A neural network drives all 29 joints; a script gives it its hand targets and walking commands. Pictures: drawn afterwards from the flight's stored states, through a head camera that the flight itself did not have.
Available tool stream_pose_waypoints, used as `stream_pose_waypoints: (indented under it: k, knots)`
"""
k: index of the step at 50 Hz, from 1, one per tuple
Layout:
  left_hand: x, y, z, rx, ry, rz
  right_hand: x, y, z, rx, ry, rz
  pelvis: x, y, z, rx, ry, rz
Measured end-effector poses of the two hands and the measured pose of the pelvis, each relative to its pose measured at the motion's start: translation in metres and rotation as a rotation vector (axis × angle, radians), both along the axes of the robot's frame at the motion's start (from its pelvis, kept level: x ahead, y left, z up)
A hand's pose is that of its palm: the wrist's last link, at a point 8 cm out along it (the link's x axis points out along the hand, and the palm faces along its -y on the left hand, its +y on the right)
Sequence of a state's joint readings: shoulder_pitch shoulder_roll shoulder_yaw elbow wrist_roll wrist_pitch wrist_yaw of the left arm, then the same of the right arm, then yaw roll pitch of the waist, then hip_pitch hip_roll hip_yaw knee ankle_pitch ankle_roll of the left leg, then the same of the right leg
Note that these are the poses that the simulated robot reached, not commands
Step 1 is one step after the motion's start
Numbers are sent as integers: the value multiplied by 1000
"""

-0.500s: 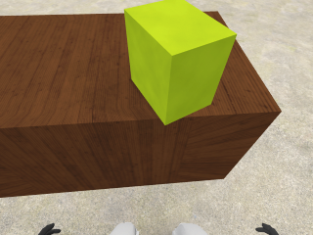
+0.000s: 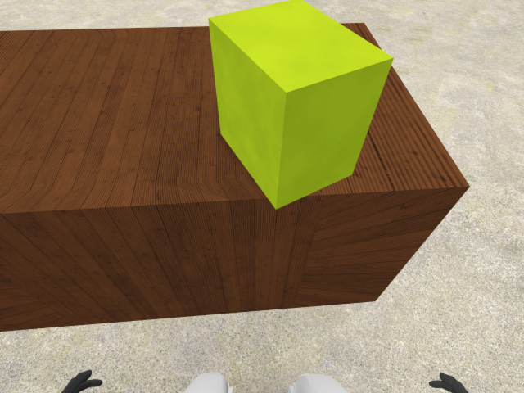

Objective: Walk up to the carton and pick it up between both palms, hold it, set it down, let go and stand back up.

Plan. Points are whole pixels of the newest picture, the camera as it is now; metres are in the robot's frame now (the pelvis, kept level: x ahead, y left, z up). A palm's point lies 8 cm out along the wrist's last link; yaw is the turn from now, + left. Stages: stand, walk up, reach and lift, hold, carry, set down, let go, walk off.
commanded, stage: walk up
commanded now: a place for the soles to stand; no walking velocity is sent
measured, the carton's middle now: (287, 104) +0.61 -0.04 +0.09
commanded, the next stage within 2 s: none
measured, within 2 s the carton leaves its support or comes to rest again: neither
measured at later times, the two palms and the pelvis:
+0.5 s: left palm out of the picture +0.10 +0.30 -0.10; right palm out of the picture +0.08 -0.31 -0.10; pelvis +0.00 -0.01 +0.00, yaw +0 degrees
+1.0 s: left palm out of the picture +0.09 +0.31 -0.11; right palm out of the picture +0.05 -0.31 -0.09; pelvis -0.01 +0.00 +0.00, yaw +0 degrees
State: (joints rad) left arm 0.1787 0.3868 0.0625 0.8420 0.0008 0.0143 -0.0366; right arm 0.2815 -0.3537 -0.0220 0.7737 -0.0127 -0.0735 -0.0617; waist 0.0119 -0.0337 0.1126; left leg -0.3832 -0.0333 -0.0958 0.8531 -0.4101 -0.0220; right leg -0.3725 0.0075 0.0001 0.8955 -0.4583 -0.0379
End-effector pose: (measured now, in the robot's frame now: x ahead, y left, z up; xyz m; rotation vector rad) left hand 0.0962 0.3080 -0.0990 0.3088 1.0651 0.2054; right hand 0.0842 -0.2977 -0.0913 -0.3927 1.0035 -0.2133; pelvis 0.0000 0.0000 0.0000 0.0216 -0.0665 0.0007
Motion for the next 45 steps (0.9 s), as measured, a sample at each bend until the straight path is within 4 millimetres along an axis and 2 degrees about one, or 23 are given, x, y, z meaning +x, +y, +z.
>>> stream_pose_waypoints:
  k: [5, 13, 22, 31, 35, 40, 45]
  knots:
    - [2, 2, -1, -3, -1, 0, -2, 2, 1, -1, -5, 6, 1, 2, 0, -2, 2, 0]
    - [-3, -9, 2, 11, 19, 3, -5, -9, -7, 6, 23, 0, 0, -10, -1, 12, 1, 3]
    - [1, -5, -1, 5, 2, 2, -5, -6, -5, -3, 8, -4, 0, -5, -2, 6, -5, 5]
    - [-7, -16, 6, 22, -3, 3, -10, -18, -10, 10, 17, -14, -9, -17, -2, 23, -12, 7]
    - [-11, -12, 8, 26, -1, 4, -11, -15, -9, 12, 14, -23, -11, -13, 0, 17, -11, 7]
    - [-11, 0, 1, 10, -4, 5, -13, -3, -6, 0, 16, -21, -12, 0, -3, -3, -12, 9]
    - [-6, 7, -4, -11, -1, 7, -25, 3, 2, -26, 30, -11, -9, 8, -1, -12, -12, 7]
